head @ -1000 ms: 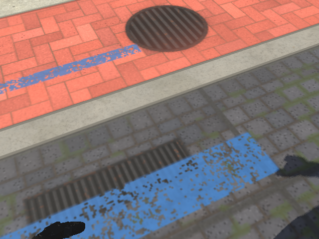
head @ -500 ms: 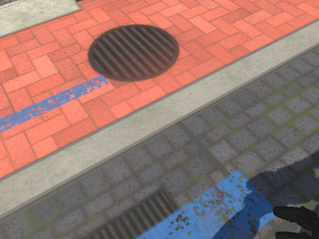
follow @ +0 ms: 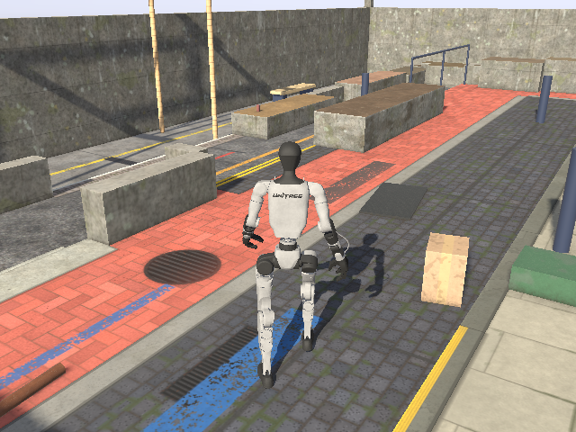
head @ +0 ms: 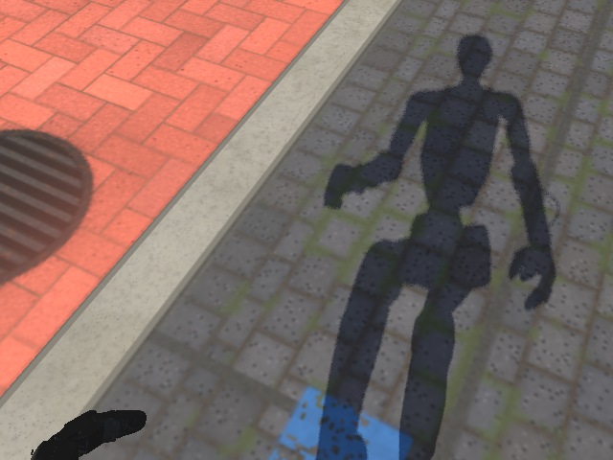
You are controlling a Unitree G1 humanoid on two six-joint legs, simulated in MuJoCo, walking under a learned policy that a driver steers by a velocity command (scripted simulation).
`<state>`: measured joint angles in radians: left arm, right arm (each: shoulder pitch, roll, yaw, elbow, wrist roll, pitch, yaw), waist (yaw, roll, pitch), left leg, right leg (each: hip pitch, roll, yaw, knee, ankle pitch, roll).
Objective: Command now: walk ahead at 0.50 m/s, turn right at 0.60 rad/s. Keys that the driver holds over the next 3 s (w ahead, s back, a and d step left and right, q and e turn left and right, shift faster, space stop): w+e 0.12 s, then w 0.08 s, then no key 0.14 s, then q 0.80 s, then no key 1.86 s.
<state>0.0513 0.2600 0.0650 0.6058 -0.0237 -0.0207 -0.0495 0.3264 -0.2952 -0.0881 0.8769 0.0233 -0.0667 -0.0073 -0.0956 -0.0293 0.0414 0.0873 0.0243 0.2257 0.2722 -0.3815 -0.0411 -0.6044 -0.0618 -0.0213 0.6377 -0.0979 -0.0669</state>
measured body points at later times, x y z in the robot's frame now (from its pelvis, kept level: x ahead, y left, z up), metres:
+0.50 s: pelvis +0.26 -0.02 +0.00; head +0.28 -0.03 +0.45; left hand +0.38 +0.24 -0.11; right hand +0.41 -0.29 -0.09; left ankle +0.41 +0.06 -0.72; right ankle +0.15 -0.11 -0.73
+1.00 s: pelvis +0.33 -0.06 +0.01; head +0.36 -0.08 +0.46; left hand +0.41 +0.24 -0.09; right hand +0.52 -0.32 -0.10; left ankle +0.37 +0.06 -0.69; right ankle +0.36 -0.18 -0.73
